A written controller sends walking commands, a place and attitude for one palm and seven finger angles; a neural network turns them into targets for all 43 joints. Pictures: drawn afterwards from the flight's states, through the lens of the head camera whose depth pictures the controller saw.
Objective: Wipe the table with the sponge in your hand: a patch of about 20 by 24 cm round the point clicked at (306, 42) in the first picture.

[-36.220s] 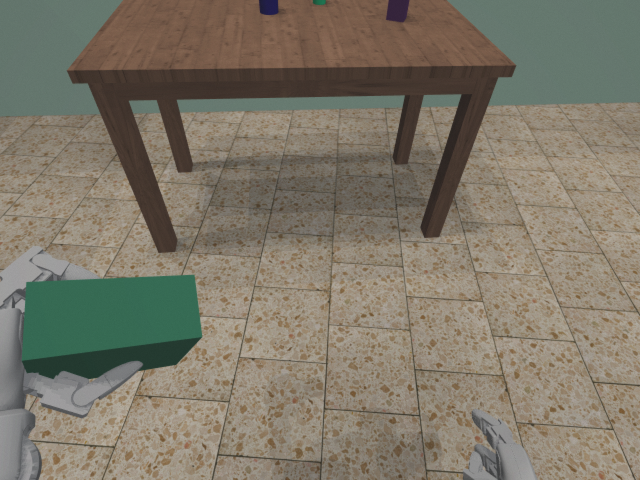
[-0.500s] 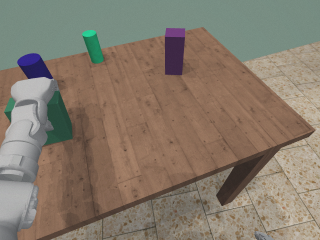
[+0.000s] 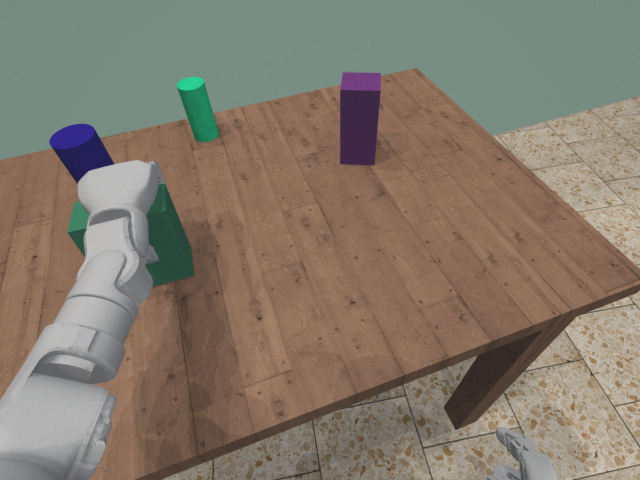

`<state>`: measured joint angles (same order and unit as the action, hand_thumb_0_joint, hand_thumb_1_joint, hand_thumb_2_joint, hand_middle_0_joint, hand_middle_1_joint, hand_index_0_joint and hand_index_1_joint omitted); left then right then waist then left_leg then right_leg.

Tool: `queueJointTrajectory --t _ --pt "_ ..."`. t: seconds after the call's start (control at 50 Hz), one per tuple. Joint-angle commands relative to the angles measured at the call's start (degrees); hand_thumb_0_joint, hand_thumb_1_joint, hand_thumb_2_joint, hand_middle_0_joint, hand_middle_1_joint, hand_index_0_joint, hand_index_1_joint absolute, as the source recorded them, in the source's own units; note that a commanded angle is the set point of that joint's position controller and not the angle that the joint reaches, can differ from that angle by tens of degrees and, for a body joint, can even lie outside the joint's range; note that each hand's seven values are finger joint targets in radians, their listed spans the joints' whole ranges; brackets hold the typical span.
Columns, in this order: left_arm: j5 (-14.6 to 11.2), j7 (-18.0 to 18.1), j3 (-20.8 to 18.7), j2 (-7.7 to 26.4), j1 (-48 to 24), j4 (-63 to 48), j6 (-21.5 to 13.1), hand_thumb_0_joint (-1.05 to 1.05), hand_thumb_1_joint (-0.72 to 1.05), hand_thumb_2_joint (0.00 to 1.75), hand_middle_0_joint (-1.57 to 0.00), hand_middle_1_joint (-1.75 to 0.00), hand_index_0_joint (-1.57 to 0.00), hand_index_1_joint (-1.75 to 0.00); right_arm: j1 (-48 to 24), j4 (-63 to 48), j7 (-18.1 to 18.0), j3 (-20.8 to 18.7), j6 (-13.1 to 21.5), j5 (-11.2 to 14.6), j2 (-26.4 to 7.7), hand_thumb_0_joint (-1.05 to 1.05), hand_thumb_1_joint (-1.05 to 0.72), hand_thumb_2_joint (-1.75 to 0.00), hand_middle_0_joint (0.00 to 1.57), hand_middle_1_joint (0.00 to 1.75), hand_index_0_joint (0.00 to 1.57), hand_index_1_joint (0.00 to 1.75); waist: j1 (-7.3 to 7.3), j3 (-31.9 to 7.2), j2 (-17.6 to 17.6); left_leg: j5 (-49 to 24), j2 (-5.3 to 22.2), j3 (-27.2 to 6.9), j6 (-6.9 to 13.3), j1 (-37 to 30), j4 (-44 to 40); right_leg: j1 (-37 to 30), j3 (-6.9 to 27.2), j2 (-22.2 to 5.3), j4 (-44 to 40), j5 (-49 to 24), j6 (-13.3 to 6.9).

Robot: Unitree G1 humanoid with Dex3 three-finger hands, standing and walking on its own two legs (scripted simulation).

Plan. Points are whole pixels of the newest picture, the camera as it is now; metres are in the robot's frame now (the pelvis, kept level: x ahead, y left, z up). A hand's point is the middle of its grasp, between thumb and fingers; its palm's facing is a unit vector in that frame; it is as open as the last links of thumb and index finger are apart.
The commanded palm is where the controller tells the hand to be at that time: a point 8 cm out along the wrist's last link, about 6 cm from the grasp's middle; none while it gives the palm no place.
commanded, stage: slide across to the middle lane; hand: left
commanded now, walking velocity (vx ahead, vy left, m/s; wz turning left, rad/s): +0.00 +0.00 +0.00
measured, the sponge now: (143, 252) +0.40 +0.29 +0.05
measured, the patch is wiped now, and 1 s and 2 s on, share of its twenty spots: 0.50 0.65 0.70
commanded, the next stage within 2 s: wipe back along the middle lane in 0.10 s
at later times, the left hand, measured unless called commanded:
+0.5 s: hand (169, 228) +0.39 +0.23 +0.11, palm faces +0.01 -0.02 -1.00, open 10.4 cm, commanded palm +0.36 +0.22 +0.15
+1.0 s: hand (168, 257) +0.35 +0.22 +0.10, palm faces +0.02 -0.02 -1.00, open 10.4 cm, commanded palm +0.31 +0.20 +0.13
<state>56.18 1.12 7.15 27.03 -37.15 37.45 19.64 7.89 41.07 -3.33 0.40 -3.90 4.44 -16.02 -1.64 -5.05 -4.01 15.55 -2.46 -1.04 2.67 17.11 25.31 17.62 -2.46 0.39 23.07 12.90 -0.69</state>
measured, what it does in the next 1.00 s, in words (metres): stands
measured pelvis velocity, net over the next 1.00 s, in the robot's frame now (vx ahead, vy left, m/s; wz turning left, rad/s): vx -0.02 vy -0.02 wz -0.02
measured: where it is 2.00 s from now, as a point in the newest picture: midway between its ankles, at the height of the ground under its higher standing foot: outside the picture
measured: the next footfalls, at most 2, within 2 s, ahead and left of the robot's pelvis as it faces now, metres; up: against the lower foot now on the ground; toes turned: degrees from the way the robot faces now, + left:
none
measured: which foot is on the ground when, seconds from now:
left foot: down 0.00-1.00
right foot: down 0.00-1.00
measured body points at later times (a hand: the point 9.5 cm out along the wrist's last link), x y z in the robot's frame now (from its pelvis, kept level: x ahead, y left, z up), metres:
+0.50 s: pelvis -0.01 -0.01 +0.00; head +0.01 -0.05 +0.45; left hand +0.39 +0.23 +0.16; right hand +0.16 -0.26 -0.12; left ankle -0.04 +0.09 -0.74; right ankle -0.02 -0.12 -0.74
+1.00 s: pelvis -0.02 -0.02 +0.00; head -0.03 -0.06 +0.45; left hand +0.34 +0.22 +0.16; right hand +0.19 -0.26 -0.10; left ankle -0.04 +0.09 -0.74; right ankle -0.02 -0.12 -0.74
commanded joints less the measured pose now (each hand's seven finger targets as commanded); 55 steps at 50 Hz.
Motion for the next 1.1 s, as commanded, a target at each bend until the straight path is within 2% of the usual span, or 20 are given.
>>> queueJointTrajectory --t 0.0,0.12,0.2,0.26,0.28,0.36,0.44,0.46,0.48,0.56,0.72,0.76,0.82,0.86,0.92,0.96,0.98,1.02,1.06,1.08 --pt "1.4 0.7 -0.2 9.0 -25.3 -10.2 1.0 0.00 0.10 1.30 -1.20 -1.60 -1.20 -1.60 -3.9 -7.1 -0.5 -2.1 1.7 0.2 -7.2 0.00 -0.90 -0.90 0.20 0.30 0.20 0.30 1.98 -18.4 2.4 -29.4 2.2 -2.2 -1.9 -10.5 0.6 -6.8 0.4 0.0 0.7 -22.5 -3.0" --pt "0.9 0.7 2.2 4.9 -27.4 -11.6 2.0 0.00 0.10 1.30 -1.20 -1.60 -1.20 -1.60 -4.5 -7.1 -0.3 -2.0 1.5 -0.1 -6.7 0.00 -0.90 -0.90 0.20 0.30 0.20 0.30 2.19 -20.4 2.2 -31.3 2.4 -2.6 -2.4 -12.4 1.8 -5.8 0.3 0.2 1.3 -23.0 -3.1" --pt "1.6 1.6 0.4 6.3 -26.7 -9.4 3.3 0.00 0.10 1.30 -1.20 -1.60 -1.20 -1.60 -5.1 -6.9 -0.4 -1.6 1.1 -0.2 -6.6 0.00 -0.90 -0.90 0.20 0.30 0.20 0.30 1.29 -19.5 3.8 -29.2 2.1 -2.3 -2.4 -10.2 1.1 -7.2 0.2 0.1 1.5 -23.0 -3.3" --pt "2.1 2.6 -3.2 9.2 -21.2 -10.0 4.3 0.00 0.10 1.30 -1.20 -1.60 -1.20 -1.60 -6.2 -7.3 -0.1 -1.5 0.5 -0.5 -7.0 0.00 -0.90 -0.90 0.20 0.30 0.20 0.30 -0.79 -20.8 3.6 -30.5 1.9 -2.1 -2.7 -9.1 0.6 -10.5 0.6 -0.1 2.0 -25.2 -3.5" --pt "2.0 2.4 -0.5 6.1 -20.2 -10.4 4.7 0.00 0.10 1.30 -1.20 -1.60 -1.20 -1.60 -6.6 -8.1 0.0 -1.3 0.5 -0.6 -6.5 0.00 -0.90 -0.90 0.20 0.30 0.20 0.30 -0.48 -20.6 3.9 -30.3 1.7 -1.6 -2.4 -8.8 0.5 -11.0 0.6 -0.3 1.9 -25.8 -3.3" --pt "1.6 2.6 -3.1 8.6 -16.0 -10.9 6.4 0.00 0.10 1.30 -1.20 -1.60 -1.20 -1.60 -8.0 -8.6 0.2 -1.1 -0.2 -0.3 -7.0 0.00 -0.90 -0.90 0.20 0.30 0.20 0.30 -1.18 -18.5 5.7 -25.6 1.4 -1.0 -1.5 -6.2 -0.7 -13.1 1.4 -0.5 1.5 -25.8 -3.1" --pt "1.0 2.0 -0.2 6.0 -14.2 -11.8 8.1 0.00 0.10 1.30 -1.20 -1.60 -1.20 -1.60 -9.2 -9.1 0.1 -1.0 -0.6 0.3 -6.9 0.00 -0.90 -0.90 0.20 0.30 0.20 0.30 -0.58 -15.7 6.6 -21.1 1.1 -0.5 -0.7 -5.4 -1.3 -12.1 1.6 -0.6 0.5 -23.0 -2.7" --pt "0.7 1.9 -1.9 7.5 -12.7 -12.5 8.4 0.00 0.10 1.30 -1.20 -1.60 -1.20 -1.60 -9.7 -9.2 0.1 -1.1 -0.6 0.3 -7.1 0.00 -0.90 -0.90 0.20 0.30 0.20 0.30 -1.15 -15.8 5.2 -20.5 1.1 -0.6 -0.7 -5.6 -1.7 -12.2 1.8 -0.5 0.4 -21.7 -2.9" --pt "0.3 1.6 0.7 4.7 -12.8 -13.7 8.5 0.00 0.10 1.30 -1.20 -1.60 -1.20 -1.60 -9.7 -9.7 0.1 -1.0 -0.5 0.3 -6.7 0.00 -0.90 -0.90 0.20 0.30 0.20 0.30 -0.65 -15.8 5.3 -20.6 0.9 -0.4 -0.5 -6.0 -1.5 -12.6 1.6 -0.5 0.4 -22.4 -2.8" --pt "-0.1 0.8 -1.4 6.8 -7.1 -15.1 8.8 0.00 0.10 1.30 -1.20 -1.60 -1.20 -1.60 -10.6 -9.9 0.1 -1.1 -0.8 0.5 -7.3 0.00 -0.90 -0.90 0.20 0.30 0.20 0.30 -1.32 -14.5 6.4 -19.1 0.8 -0.5 -0.3 -5.4 -1.7 -13.1 2.6 -0.5 0.0 -22.0 -2.9" --pt "-0.9 0.0 3.3 1.7 -5.7 -15.4 9.1 0.00 0.10 1.30 -1.20 -1.60 -1.20 -1.60 -12.1 -10.4 -0.2 -0.6 -0.8 1.1 -6.6 0.00 -0.90 -0.90 0.20 0.30 0.20 0.30 -0.37 -9.4 7.2 -12.8 0.9 -0.3 -0.2 -4.7 -2.8 -8.9 2.5 -0.3 -1.6 -13.5 -2.5" --pt "-0.9 0.4 0.8 4.5 -5.2 -15.6 9.0 0.00 0.10 1.30 -1.20 -1.60 -1.20 -1.60 -12.2 -10.1 -0.4 -0.7 -0.8 1.1 -7.0 0.00 -0.90 -0.90 0.20 0.30 0.20 0.30 -0.76 -9.6 6.4 -11.7 1.0 -0.7 -0.3 -4.9 -3.1 -8.7 3.0 -0.1 -1.8 -11.6 -2.8" --pt "-0.8 0.1 4.5 0.3 -5.8 -14.6 9.1 0.00 0.10 1.30 -1.20 -1.60 -1.20 -1.60 -12.6 -10.5 -0.4 -0.4 -0.7 1.3 -6.4 0.00 -0.90 -0.90 0.20 0.30 0.20 0.30 -0.26 -8.8 6.2 -10.7 0.9 -0.4 -0.3 -5.0 -2.9 -7.4 2.6 -0.2 -2.1 -9.8 -2.6" --pt "-0.7 0.5 0.5 4.6 -3.6 -15.1 9.1 0.00 0.10 1.30 -1.20 -1.60 -1.20 -1.60 -12.9 -10.4 -0.5 -0.6 -0.8 1.0 -6.8 0.00 -0.90 -0.90 0.20 0.30 0.20 0.30 -1.34 -10.3 5.7 -11.1 0.9 -0.6 -0.4 -5.2 -2.9 -8.8 3.5 -0.1 -1.9 -10.2 -2.9" --pt "-1.0 0.3 4.6 -1.0 -1.2 -17.6 9.0 0.00 0.10 1.30 -1.20 -1.60 -1.20 -1.60 -13.6 -11.6 -0.1 -0.4 -0.8 1.0 -6.1 0.00 -0.90 -0.90 0.20 0.30 0.20 0.30 -1.13 -11.8 6.7 -13.7 0.7 -0.1 -0.3 -5.5 -2.1 -10.1 3.0 -0.2 -1.0 -14.7 -2.7" --pt "-1.2 0.6 2.4 0.6 2.0 -19.4 9.2 0.00 0.10 1.30 -1.20 -1.60 -1.20 -1.60 -14.1 -11.6 0.4 -0.6 -0.9 0.8 -6.4 0.00 -0.90 -0.90 0.20 0.30 0.20 0.30 -1.91 -12.1 6.9 -14.6 0.9 -0.6 -0.5 -5.7 -1.9 -10.4 3.5 -0.1 -0.6 -15.9 -3.0" --pt "-1.6 0.5 5.1 -2.6 2.7 -21.3 9.4 0.00 0.10 1.30 -1.20 -1.60 -1.20 -1.60 -14.7 -12.5 0.6 -0.3 -0.8 0.9 -5.9 0.00 -0.90 -0.90 0.20 0.30 0.20 0.30 -1.73 -11.9 6.7 -14.8 0.9 -0.4 -0.3 -6.0 -1.9 -10.7 2.8 -0.2 -0.5 -16.0 -2.8" --pt "-1.8 0.6 5.1 -2.7 3.8 -21.9 10.0 0.00 0.10 1.30 -1.20 -1.60 -1.20 -1.60 -15.1 -12.3 0.8 -0.3 -0.9 1.0 -5.9 0.00 -0.90 -0.90 0.20 0.30 0.20 0.30 -1.69 -11.2 8.3 -15.1 1.0 -0.4 -0.3 -5.5 -1.7 -10.6 2.9 -0.2 -0.3 -17.0 -2.7" --pt "-2.4 0.8 2.3 0.0 5.8 -23.9 11.0 0.00 0.10 1.30 -1.20 -1.60 -1.20 -1.60 -15.8 -12.2 0.9 -0.4 -1.0 0.9 -6.3 0.00 -0.90 -0.90 0.20 0.30 0.20 0.30 -2.28 -10.7 8.6 -15.1 1.1 -0.6 -0.3 -5.6 -1.9 -11.1 3.5 -0.1 -0.3 -17.4 -2.8" --pt "-2.7 0.7 4.1 -2.1 5.8 -25.0 11.5 0.00 0.10 1.30 -1.20 -1.60 -1.20 -1.60 -16.2 -12.7 0.9 -0.2 -0.9 0.9 -5.9 0.00 -0.90 -0.90 0.20 0.30 0.20 0.30 -2.07 -11.0 9.0 -15.3 0.9 -0.2 -0.2 -5.6 -1.7 -11.7 3.0 -0.2 -0.2 -18.0 -2.5"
